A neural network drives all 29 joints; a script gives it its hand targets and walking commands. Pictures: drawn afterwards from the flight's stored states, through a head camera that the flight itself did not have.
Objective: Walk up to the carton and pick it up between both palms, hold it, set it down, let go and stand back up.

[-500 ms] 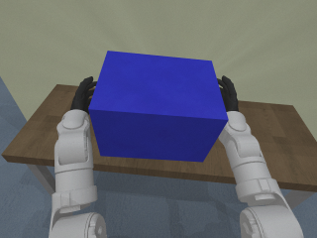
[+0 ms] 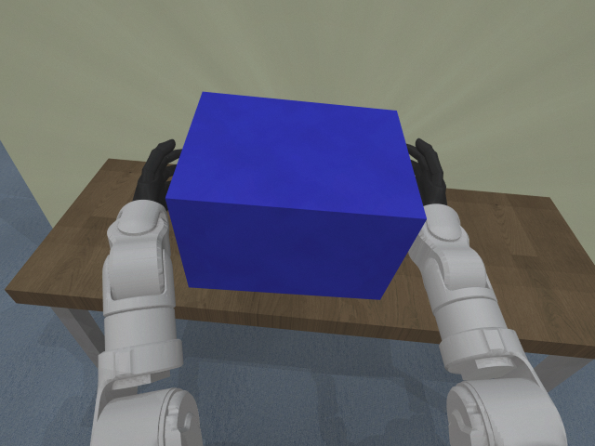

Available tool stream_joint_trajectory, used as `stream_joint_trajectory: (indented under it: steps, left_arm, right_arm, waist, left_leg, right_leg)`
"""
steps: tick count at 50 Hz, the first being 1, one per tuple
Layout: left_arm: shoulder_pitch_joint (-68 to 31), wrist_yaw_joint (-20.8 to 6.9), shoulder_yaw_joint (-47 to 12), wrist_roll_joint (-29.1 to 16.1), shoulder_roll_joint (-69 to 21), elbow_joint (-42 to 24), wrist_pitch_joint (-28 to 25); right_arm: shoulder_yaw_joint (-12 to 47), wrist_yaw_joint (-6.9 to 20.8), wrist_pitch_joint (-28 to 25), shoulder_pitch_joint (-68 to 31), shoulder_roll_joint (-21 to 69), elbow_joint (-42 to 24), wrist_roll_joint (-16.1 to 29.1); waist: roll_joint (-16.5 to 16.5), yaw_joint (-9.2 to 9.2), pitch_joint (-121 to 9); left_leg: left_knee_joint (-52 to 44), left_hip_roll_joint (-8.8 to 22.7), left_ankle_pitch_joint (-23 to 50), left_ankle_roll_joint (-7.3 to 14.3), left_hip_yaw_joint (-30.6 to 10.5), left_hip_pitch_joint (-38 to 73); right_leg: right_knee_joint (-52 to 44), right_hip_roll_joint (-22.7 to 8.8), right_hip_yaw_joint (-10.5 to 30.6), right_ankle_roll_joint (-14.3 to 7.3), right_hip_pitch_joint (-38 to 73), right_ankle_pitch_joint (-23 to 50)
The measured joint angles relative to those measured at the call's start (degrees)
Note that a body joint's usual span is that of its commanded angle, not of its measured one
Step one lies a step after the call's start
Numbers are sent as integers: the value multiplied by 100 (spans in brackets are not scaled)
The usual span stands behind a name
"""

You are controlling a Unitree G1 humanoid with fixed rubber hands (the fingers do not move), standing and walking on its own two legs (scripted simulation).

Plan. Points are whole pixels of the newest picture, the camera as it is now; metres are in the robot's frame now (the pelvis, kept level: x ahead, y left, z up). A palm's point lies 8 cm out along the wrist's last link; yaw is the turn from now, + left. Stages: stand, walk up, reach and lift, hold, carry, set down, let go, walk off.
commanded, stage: hold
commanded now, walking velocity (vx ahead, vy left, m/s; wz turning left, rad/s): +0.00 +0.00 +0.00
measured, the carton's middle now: (293, 198) +0.38 +0.00 +0.16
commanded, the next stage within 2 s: none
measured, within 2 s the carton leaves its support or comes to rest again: neither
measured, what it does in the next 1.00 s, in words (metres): stands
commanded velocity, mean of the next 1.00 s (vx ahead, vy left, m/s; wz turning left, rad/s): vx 0.00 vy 0.00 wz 0.00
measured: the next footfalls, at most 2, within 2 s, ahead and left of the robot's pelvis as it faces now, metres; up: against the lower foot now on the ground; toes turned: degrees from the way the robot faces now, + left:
none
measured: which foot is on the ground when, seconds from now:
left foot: down 0.00-1.00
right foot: down 0.00-1.00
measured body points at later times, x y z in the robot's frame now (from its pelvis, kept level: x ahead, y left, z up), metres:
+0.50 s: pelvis +0.00 +0.00 +0.00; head -0.02 +0.02 +0.45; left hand +0.37 +0.17 +0.17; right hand +0.37 -0.18 +0.17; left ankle +0.02 +0.15 -0.75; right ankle +0.03 -0.14 -0.75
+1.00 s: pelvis +0.00 +0.00 +0.00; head -0.02 +0.03 +0.45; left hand +0.37 +0.17 +0.16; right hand +0.37 -0.18 +0.17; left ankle +0.02 +0.15 -0.75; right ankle +0.03 -0.14 -0.75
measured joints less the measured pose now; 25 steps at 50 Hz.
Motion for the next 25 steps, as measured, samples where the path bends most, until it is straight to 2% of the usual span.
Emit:
stream_joint_trajectory:
  steps: [4, 12, 18, 25]
  left_arm:
    - [-57, -9, 10, 41, -8, 76, 36]
    - [224, 106, -168, -97, -11, -326, 17]
    - [165, 69, -98, -11, -30, -163, 131]
    - [176, 45, -62, -81, -20, -187, 32]
  right_arm:
    - [-78, 41, -10, -35, 25, 109, -51]
    - [72, 23, -32, 134, -70, -239, 186]
    - [72, 46, 87, 58, -60, -43, 72]
    - [37, 3, 38, 126, -4, -191, 115]
  waist:
    - [-27, 20, 20]
    - [29, -26, -66]
    - [31, -21, -52]
    - [56, -6, -13]
  left_leg:
    - [-6, -1, 6, 2, 23, -32]
    - [77, 25, -45, -24, -14, -130]
    - [-9, 24, -14, -15, -5, -22]
    - [0, 22, 10, -17, -18, -94]
  right_leg:
    - [24, -1, 24, -7, -54, -4]
    - [-21, 26, -13, -9, -78, 1]
    - [-8, 24, -8, -20, -20, -18]
    - [15, 21, -19, -20, -91, -8]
